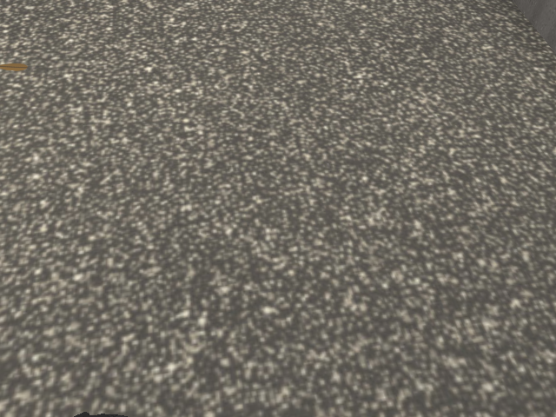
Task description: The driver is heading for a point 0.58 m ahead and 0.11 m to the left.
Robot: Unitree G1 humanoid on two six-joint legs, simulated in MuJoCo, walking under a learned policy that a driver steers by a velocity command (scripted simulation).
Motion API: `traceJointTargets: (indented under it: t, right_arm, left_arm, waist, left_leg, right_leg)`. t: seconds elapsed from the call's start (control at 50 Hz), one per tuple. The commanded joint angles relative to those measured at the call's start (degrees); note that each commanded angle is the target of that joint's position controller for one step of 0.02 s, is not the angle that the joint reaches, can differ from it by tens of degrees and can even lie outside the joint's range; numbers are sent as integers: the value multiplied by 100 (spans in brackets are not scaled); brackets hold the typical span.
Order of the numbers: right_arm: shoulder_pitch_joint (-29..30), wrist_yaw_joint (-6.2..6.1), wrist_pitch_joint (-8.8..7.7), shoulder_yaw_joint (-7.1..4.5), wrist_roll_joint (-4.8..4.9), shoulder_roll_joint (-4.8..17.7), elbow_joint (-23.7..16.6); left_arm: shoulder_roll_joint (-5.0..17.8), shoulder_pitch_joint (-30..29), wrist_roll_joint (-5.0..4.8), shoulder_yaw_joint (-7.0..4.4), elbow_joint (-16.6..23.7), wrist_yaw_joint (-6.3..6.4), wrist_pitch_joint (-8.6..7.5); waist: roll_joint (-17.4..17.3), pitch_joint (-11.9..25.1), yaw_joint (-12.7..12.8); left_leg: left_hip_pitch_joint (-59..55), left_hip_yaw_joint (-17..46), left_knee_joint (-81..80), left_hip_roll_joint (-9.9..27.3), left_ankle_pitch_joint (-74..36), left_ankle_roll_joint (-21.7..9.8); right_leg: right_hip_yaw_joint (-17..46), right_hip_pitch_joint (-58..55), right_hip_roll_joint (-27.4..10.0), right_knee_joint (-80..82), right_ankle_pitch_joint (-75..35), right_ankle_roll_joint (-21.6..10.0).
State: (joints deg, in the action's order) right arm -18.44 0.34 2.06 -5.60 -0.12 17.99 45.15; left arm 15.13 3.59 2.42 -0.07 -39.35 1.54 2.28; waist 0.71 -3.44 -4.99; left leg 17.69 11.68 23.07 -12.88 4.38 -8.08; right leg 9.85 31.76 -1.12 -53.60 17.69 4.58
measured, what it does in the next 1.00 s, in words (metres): walks ahead, turning left: right foot, then left foot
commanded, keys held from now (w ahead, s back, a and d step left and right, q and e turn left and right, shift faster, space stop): w+q+shift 0.60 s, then w+e+shift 0.16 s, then shift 0.24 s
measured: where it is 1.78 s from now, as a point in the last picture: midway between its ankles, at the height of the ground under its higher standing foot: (109, 351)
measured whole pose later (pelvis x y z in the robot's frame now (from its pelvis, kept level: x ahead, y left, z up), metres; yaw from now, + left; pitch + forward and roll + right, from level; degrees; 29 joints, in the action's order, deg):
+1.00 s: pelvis +0.49 +0.21 +0.00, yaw +38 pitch +0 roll +1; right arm -20.7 0.4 -5.7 -1.1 0.1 15.0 53.1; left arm 14.4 10.0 1.3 -1.2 -45.1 -1.6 -3.4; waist 1.1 -5.1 -1.2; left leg -2.9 -6.6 15.5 -5.6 18.5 -6.1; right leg -2.3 38.3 -3.5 -43.2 0.3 -2.1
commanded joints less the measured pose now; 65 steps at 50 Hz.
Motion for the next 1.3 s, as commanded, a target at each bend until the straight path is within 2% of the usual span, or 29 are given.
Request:
traceJointTargets:
  t: [0.02, 0.12, 0.18, 0.2, 0.22, 0.24, 0.26, 0.28, 0.36, 0.56, 0.62, 0.66, 0.7, 0.72, 0.74, 0.76, 0.78, 0.8, 0.84, 0.9, 0.94, 1.0, 1.08, 1.1, 1.12, 1.14, 1.16, 1.2, 1.3]
  right_arm:
    - [-233, 43, -58, -264, -35, 943, -343]
    - [420, 113, -146, -266, -74, 993, -582]
    - [1536, 209, -123, -186, -170, 854, -1008]
    - [1361, 174, -189, -107, -113, 547, -999]
    - [1046, 92, -297, 76, -57, -45, -1077]
    - [1179, 145, -362, 124, -25, 137, -1370]
    - [1456, 165, -349, 71, -125, 586, -1449]
    - [1547, 246, -322, 7, -213, 791, -1387]
    - [1302, 509, -155, 93, -227, 554, -1289]
    - [3055, 702, -177, 363, -204, 156, -1669]
    - [2957, 653, -212, 518, -207, -65, -1658]
    - [1742, 488, -235, 430, -282, 163, -1261]
    - [-590, 230, -303, 82, -306, 887, -496]
    - [-240, 118, -314, -58, -301, 1371, -546]
    - [-622, 42, -291, -110, -317, 1508, -656]
    - [-548, -15, -349, -79, -306, 1228, -379]
    - [-406, -50, -446, 16, -271, 932, -162]
    - [-41, -55, -567, 115, -285, 613, -108]
    - [300, -51, -709, 271, -163, 224, -59]
    - [417, 3, -865, 347, -23, 167, 167]
    - [636, 22, -890, 392, 17, 113, 256]
    - [83, -11, -952, 389, 101, 196, 556]
    - [379, -176, -806, 273, 86, 573, 669]
    - [300, -188, -749, 269, 132, 541, 651]
    - [-1050, -171, -676, 432, 189, -328, 771]
    - [-1439, -231, -581, 402, 270, -122, 1006]
    - [-994, -235, -537, 364, 140, 186, 936]
    - [-220, -190, -444, 347, -133, 249, 817]
    - [-323, -156, -60, 495, -97, -287, 1033]
  left_arm:
    - [604, -294, 10, -171, 383, -9, -218]
    - [632, -335, -119, -153, 393, -88, -443]
    - [841, 1022, -347, -254, 82, 38, -492]
    - [1198, 1402, -313, -361, -11, 143, -545]
    - [1457, 1558, -149, -373, 99, 178, -590]
    - [2009, 989, 68, -508, 263, 191, -572]
    - [1679, 683, 73, -493, 294, 123, -579]
    - [1367, 766, -20, -398, 288, 63, -599]
    - [1120, 1518, -56, -330, 29, -59, -715]
    - [746, 2961, 8, -324, -763, -85, -874]
    - [831, 2956, 21, -300, -972, 35, -819]
    - [1208, 2925, 1, -324, -1146, 120, -738]
    - [1402, 2360, -96, -335, -998, 65, -704]
    - [433, 2693, -268, -146, -718, -101, -737]
    - [895, 2447, -458, -236, -448, -94, -817]
    - [990, 1641, -471, -305, -317, -77, -837]
    - [745, 1720, -455, -243, -317, -102, -855]
    - [607, 1747, -328, -233, -421, -138, -780]
    - [324, 2448, -130, -198, -794, -188, -499]
    - [160, 2082, -74, -214, -689, -279, -437]
    - [29, 1661, -86, -138, -566, -333, -524]
    - [-63, 1309, -106, -76, -637, -340, -598]
    - [472, 2771, 92, -271, -1236, -221, -677]
    - [815, 3064, 116, -354, -1370, -179, -739]
    - [1277, 2898, 135, -429, -1399, -161, -741]
    - [1147, 2935, -137, -401, -1263, -198, -733]
    - [956, 2191, -284, -383, -1059, -161, -670]
    - [280, 1327, -254, -172, -951, -113, -597]
    - [351, 1232, -58, -90, -1233, -121, -608]
  waist:
    - [-808, 583, -46]
    - [-866, 487, 100]
    - [-668, 415, 1028]
    - [80, 460, 1130]
    - [976, 723, 990]
    - [1280, 643, 675]
    - [642, 375, 564]
    - [287, 333, 634]
    - [501, 238, 713]
    - [482, -712, 1234]
    - [627, -434, 876]
    - [966, 244, 120]
    - [994, 1233, -1073]
    - [-909, 2141, -227]
    - [-290, 3020, -531]
    - [269, 1932, -533]
    - [246, 769, -122]
    - [462, 291, 240]
    - [185, 40, 782]
    - [-421, -236, 978]
    - [-660, -275, 999]
    - [-559, 63, 655]
    - [-651, 634, 1430]
    - [-173, 777, 1557]
    - [1453, 1653, 757]
    - [868, 2743, 855]
    - [371, 2130, 706]
    - [-117, 828, 485]
    - [326, 775, 224]
  left_leg:
    - [-884, 2434, -1220, 1453, 3481, -363]
    - [-376, 2356, -729, 1316, 2840, -299]
    - [1759, 2046, -291, 921, 2978, 167]
    - [2623, 1393, 871, 460, 3318, 447]
    - [2792, 341, 2779, 113, 3101, 500]
    - [3681, -15, 3520, 358, 2258, 572]
    - [3798, -173, 4017, 1061, 1582, 620]
    - [3754, -195, 4164, 1085, 1239, 656]
    - [3565, -661, 5091, 1368, 416, 708]
    - [3883, -1805, 3501, 1567, 234, 389]
    - [2194, -2431, 2338, 1056, 799, -99]
    - [361, -2262, 2043, 549, 1294, -403]
    - [-2844, -1067, 892, 933, 1308, -728]
    - [-4973, 1536, 567, 2872, 2655, -857]
    - [-4959, 3142, -134, 3740, 2341, -1194]
    - [-4136, 2169, -377, 3392, 1706, -958]
    - [-2789, 1470, -590, 3285, 234, -896]
    - [-1967, 807, -623, 2971, -944, -742]
    - [-958, -226, -755, 2666, -2809, -609]
    - [-557, -1189, -1094, 2094, -4121, -374]
    - [-273, -1830, -1158, 1556, -4084, -173]
    - [-728, -1771, -857, 1699, -4205, -18]
    - [-1263, -1649, 1367, 1854, -4326, 369]
    - [-1083, -1816, 2934, 1332, -2555, 479]
    - [203, -1581, 5268, 476, 3388, 597]
    - [586, -172, 6015, 283, 3211, 582]
    - [696, -124, 5850, 624, 2600, 585]
    - [852, -504, 5022, 1080, 2203, 640]
    - [-508, -944, 2974, 1185, 1987, 832]
  right_leg:
    - [-287, 345, 200, 551, -93, 70]
    - [-330, -491, 371, 1694, -6, -84]
    - [-583, -3196, 368, 3070, -335, -303]
    - [-277, -4116, -209, 3497, 33, -363]
    - [1291, -4190, -1767, 3855, 1716, -504]
    - [3469, -3700, -2548, 4692, 3319, -1071]
    - [3163, -3365, -2533, 4559, 3171, -1225]
    - [2202, -3297, -2029, 4359, 2562, -1059]
    - [105, -3045, -1215, 4396, 743, -701]
    - [-1871, -3908, -1209, 4702, -2080, -499]
    - [-2544, -3754, -1224, 4064, -6229, -391]
    - [-2411, -3588, -1615, 2723, -8564, -614]
    - [-2301, -1936, -1511, -367, -6915, -963]
    - [-2070, 508, -393, -2888, 444, -710]
    - [-796, 994, 9, -3978, 544, -902]
    - [-499, 1437, -222, -3818, -39, -949]
    - [-663, 1241, -397, -3283, -97, -898]
    - [-572, 918, -598, -2716, -43, -855]
    - [-617, 27, -560, -2179, 141, -714]
    - [-1008, 3, -287, -962, -310, -632]
    - [-1444, -522, -150, 545, -1346, -649]
    - [-1818, -1310, 278, 1767, -2820, -700]
    - [-1401, -2703, 425, 2579, -2925, -1081]
    - [-1041, -3112, -109, 2895, -5022, -1285]
    - [499, -4663, -1870, 1799, -9434, -2237]
    - [1590, -5065, -2328, 2044, -9293, -2759]
    - [1282, -4134, -2116, 2657, -7301, -2652]
    - [656, -2705, -1589, 3293, -5156, -2249]
    - [-431, -1316, -1004, 3745, -4206, -1819]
